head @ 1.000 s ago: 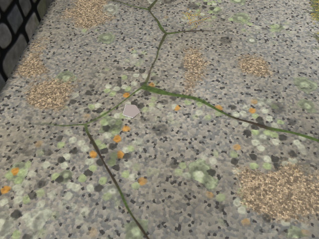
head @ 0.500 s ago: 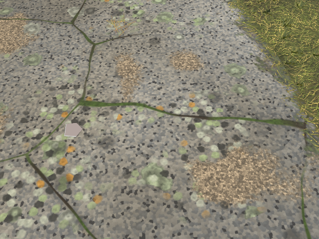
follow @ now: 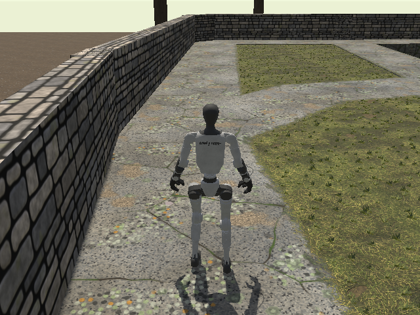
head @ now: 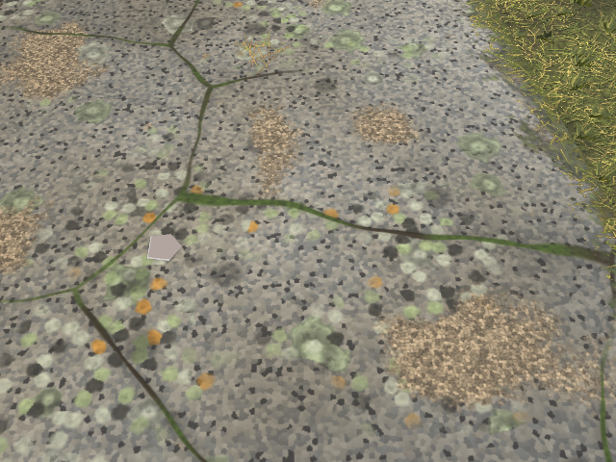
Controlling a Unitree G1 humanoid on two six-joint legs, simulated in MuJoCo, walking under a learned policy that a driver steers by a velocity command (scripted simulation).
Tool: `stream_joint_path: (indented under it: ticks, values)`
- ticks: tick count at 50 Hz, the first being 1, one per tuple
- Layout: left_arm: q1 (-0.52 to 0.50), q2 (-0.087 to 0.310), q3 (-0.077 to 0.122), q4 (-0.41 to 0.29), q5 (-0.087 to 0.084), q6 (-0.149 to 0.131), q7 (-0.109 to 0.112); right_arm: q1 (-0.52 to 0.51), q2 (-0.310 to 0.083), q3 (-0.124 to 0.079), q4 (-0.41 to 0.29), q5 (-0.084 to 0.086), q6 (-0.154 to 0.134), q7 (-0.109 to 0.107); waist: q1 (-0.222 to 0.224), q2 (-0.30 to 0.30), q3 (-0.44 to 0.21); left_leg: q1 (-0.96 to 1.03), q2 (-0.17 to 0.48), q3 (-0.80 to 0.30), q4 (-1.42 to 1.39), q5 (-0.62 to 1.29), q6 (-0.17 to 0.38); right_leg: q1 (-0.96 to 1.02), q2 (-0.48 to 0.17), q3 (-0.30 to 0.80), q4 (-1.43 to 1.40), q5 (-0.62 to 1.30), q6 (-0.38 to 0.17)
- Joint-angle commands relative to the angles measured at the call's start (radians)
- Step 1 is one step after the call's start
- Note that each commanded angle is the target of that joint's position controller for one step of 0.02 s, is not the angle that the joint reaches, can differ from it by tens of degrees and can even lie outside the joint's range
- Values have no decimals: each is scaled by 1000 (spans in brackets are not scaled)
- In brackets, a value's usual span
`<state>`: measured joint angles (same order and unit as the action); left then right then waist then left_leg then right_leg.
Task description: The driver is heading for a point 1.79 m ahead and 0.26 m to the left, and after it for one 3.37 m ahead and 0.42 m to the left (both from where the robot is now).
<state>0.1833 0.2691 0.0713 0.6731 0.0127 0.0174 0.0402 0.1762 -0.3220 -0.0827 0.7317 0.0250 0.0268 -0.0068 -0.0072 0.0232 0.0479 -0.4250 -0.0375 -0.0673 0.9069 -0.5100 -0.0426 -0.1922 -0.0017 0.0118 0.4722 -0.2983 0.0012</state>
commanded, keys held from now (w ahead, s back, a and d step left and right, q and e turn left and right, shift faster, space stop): q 0.30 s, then w+q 0.28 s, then w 0.10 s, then w+e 0.32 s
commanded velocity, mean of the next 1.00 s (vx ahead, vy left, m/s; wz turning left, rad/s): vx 0.24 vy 0.00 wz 0.33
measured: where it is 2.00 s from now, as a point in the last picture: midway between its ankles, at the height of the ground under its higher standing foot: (256, 336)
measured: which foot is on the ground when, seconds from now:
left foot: up 0.00-0.16, down 0.18-0.68, up 0.70-1.00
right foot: down 0.00-0.18, up 0.20-0.66, down 0.68-1.00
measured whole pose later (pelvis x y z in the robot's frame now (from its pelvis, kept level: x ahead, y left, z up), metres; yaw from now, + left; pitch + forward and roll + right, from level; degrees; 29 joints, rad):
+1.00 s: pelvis +0.17 +0.08 +0.01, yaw +19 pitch +2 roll +0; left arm 0.47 0.26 0.04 0.80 -0.02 -0.05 0.01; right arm 0.08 -0.29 -0.04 0.63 0.01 -0.10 0.03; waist 0.11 0.03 0.03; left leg -0.53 0.02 -0.07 0.59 -0.12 -0.05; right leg -0.04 0.02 0.14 0.30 -0.29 -0.02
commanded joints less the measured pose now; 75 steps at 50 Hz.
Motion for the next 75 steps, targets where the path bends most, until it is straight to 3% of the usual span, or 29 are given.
stream_joint_path:
  ticks: [1, 6, 8, 9, 10, 11, 12, 15, 19, 29, 33, 34, 35, 36, 37, 38, 42, 46, 49, 52, 54, 55, 56, 57, 58, 60, 65, 70, 75]
  values:
    - [-55, 165, 46, -61, -13, -22, 7, -31, -61, -19, -85, -1, 8, 2, 8, -153, -49, -153, 64, 15, 102, -4, -34, 125, -295, 177, -106, 605, -215]
    - [-44, 201, 60, -45, -25, -3, 2, -46, -73, -14, -136, 6, 17, 36, 29, -205, -102, 40, 53, 114, -179, 121, -12, 103, -277, 71, -60, 562, -188]
    - [-55, 199, 57, -40, -45, -8, -2, 27, -86, -26, -121, -1, 23, 37, -14, -174, -114, 178, 15, 154, -371, 280, 32, 45, -261, 27, 28, 459, -138]
    - [6, 170, 49, -15, -39, -16, -9, 65, -118, -39, -117, -7, 23, 25, -21, -91, -127, 303, 13, 98, -467, 415, 67, -39, -214, -33, 144, 315, -75]
    - [25, 111, 30, -34, 11, -20, -14, 97, -242, -68, -139, -7, 20, 6, -5, 195, -137, 477, 247, -249, -522, 786, 164, -296, -103, -131, 443, -112, 36]
    - [-78, 103, 22, -90, 14, -21, -3, 109, -276, -63, -159, -47, -3, 16, -50, 274, -179, 411, 440, -532, -556, 893, 393, -435, 24, -1, 658, -432, 69]
    - [-99, 152, 35, -86, -5, -16, 2, 97, -230, -50, -161, -54, -25, 24, -66, 142, -174, 393, 414, -479, -579, 781, 412, -452, -6, 72, 761, -404, 66]
    - [-73, 175, 50, -53, -4, -7, 16, -22, -164, -27, -160, -13, -32, 5, -3, 70, -87, 305, 268, -302, -579, 567, 273, -438, -45, 86, 682, -166, 59]
    - [-60, 145, 42, -48, -17, -29, -12, 26, -138, -15, -159, -11, -30, -17, -11, 118, -101, 303, 205, -334, -687, 53, 273, -418, -19, 60, 538, -6, 68]
    - [-137, 127, 27, -60, -36, -114, -52, 84, -176, -27, -140, -2, -40, -13, -42, 123, -37, 206, 182, -447, -665, -16, 280, -234, 33, 68, 110, 0, 48]
    - [-13, 120, 29, -15, -34, -137, -54, 77, -109, -1, -132, -8, -37, -6, 29, 95, -57, 96, 125, -418, -567, -36, 220, 44, 18, 26, -59, 124, 2]
    - [59, 137, 34, -1, -27, -140, -48, 77, -60, 15, -133, -13, -42, -5, 61, 62, -83, 15, 83, -369, -457, -54, 178, 170, -52, 90, -80, 79, -25]
    - [154, 190, 37, 14, -4, -140, -42, 80, 19, 40, -145, -19, -49, -4, 76, -100, -119, -112, -27, -203, -165, -60, 111, 286, -224, 338, -176, -131, -98]
    - [220, 279, 62, 50, 13, -136, -57, 60, -33, 26, -194, 7, -65, -12, 63, -266, -59, -323, -65, -116, 31, -119, 89, 279, -366, 708, -288, -406, -238]
    - [176, 219, 46, 43, -13, -136, -62, 60, -111, 6, -177, 9, -75, -12, 47, -199, 35, -408, 5, -112, 142, -61, 81, 231, -379, 726, -307, -484, -272]
    - [152, 172, 29, 34, -25, -133, -60, 46, -129, 0, -161, -1, -83, -5, 39, -171, 66, -424, 44, -79, 170, 34, 76, 212, -331, 634, -302, -409, -253]
    - [157, 152, 11, 25, -22, -113, -47, -44, -65, 13, -169, -30, -123, 15, 56, -141, 30, -347, 86, 3, 56, 243, 39, 167, -196, 409, -318, -28, -216]
    - [196, 174, 16, 45, -32, -91, -26, -156, 5, 40, -192, -25, -140, 30, 83, -154, 11, -148, 34, 53, -244, 361, -10, 68, -130, 272, -295, 195, -200]
    - [240, 195, 22, 60, -41, -79, -25, -192, -25, 31, -195, -10, -144, 39, 87, -162, -5, -11, 5, 44, -351, 438, -18, 30, -156, 304, -268, 218, -192]
    - [221, 201, 27, 58, -50, -71, -21, -135, -75, 8, -184, 0, -147, 33, 23, -169, -22, 138, 21, 16, -437, 446, 22, 26, -183, 347, -208, 235, -151]
    - [203, 152, 13, 44, -36, -74, -25, 45, -136, -23, -148, -10, -145, 12, -79, -135, -133, 434, 84, -17, -475, 417, 83, -63, -97, 288, 31, 317, -92]
    - [207, 68, -14, 10, -4, -76, -26, 225, -208, -40, -131, -23, -136, -2, -140, 31, -312, 701, 291, -217, -449, 345, 143, -212, -20, 202, 350, 62, -53]
    - [331, 25, -27, -18, -50, -85, -21, 246, -248, -47, -102, -37, -121, 13, -66, 365, -389, 821, 468, -647, -593, 70, 268, -473, 57, 131, 615, -306, -18]
    - [296, 134, 0, 14, -71, -80, -16, 194, -140, -23, -109, -32, -121, 19, -74, 211, -248, 708, 434, -627, -643, -55, 254, -559, -11, 160, 740, -243, -10]
    - [213, 165, 11, 6, -67, -75, -20, 148, -91, -9, -108, -23, -121, 16, -74, 137, -130, 601, 398, -461, -643, 37, 229, -585, -42, 137, 757, -151, -13]
    - [159, 135, 11, 4, -45, -68, -25, 76, -43, 4, -94, -35, -123, 19, -36, 69, -43, 447, 315, -264, -680, 283, 217, -532, -92, 119, 711, -37, -3]
    - [84, 72, -3, -41, -38, -46, -44, 52, -63, -10, -49, -30, -146, 14, -3, 57, 9, 345, 298, -50, -761, 530, 240, -529, -125, 93, 611, 75, 18]
    - [-60, 58, -21, -91, -34, -63, -77, 60, -116, -21, -14, -23, -137, 6, -41, 21, 40, 349, 273, 120, -778, 606, 217, -476, -108, 30, 314, 310, 7]
    - [-174, 85, -16, -156, -37, -63, -104, 126, -171, -34, 29, -1, -110, 2, -53, 17, 46, 481, 307, 203, -698, 804, 176, -434, -61, -46, 166, 252, -58]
